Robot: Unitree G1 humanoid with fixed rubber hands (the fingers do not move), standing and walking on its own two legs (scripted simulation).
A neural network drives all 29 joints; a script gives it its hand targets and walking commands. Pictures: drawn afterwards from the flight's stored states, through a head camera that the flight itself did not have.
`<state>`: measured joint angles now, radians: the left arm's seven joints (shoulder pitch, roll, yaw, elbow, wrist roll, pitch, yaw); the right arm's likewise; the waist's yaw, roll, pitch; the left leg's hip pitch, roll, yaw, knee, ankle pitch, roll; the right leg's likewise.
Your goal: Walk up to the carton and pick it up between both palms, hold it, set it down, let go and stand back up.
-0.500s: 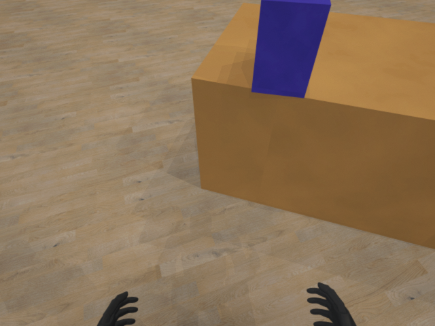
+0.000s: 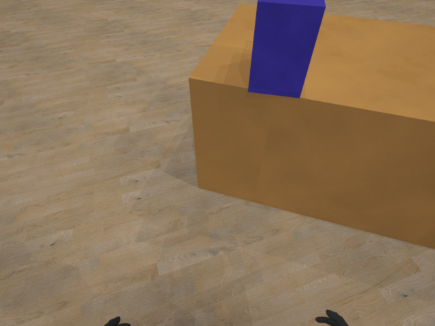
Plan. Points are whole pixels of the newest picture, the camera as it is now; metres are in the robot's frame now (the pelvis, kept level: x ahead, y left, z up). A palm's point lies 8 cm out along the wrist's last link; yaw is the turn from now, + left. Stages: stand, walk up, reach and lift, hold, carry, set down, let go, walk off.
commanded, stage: stand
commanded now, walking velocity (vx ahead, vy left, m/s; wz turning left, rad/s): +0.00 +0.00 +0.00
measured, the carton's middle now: (282, 38) +0.94 -0.23 +0.08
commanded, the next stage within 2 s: walk up in 1.90 s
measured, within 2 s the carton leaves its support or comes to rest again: neither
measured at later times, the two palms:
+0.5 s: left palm out of the picture +0.07 +0.23 -0.12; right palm out of the picture +0.07 -0.23 -0.12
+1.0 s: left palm out of the picture +0.02 +0.23 -0.13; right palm out of the picture +0.01 -0.22 -0.13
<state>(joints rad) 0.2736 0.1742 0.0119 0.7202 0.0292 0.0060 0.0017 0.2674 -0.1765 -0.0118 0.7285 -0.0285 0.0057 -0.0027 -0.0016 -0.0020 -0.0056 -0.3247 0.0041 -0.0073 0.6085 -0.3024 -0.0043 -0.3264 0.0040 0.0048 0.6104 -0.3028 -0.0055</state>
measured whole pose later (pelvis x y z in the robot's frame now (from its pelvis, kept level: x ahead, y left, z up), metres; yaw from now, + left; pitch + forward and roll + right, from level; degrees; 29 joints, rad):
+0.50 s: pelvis +0.01 +0.00 +0.01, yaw +0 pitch +1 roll +0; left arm 0.29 0.17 0.02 0.83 0.02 0.00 0.02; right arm 0.29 -0.17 -0.02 0.83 -0.02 0.00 -0.02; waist 0.00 0.00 0.00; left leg -0.28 0.00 0.00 0.55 -0.28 0.00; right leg -0.29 0.00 0.01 0.55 -0.28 0.00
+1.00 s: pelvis +0.01 +0.00 +0.01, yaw +0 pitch -1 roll +0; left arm 0.30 0.16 0.03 1.02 0.01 0.00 0.03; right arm 0.31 -0.16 -0.03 1.02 -0.01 0.00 -0.03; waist 0.00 0.00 0.02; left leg -0.21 0.00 0.00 0.46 -0.24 0.00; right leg -0.21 0.00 0.01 0.47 -0.24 0.00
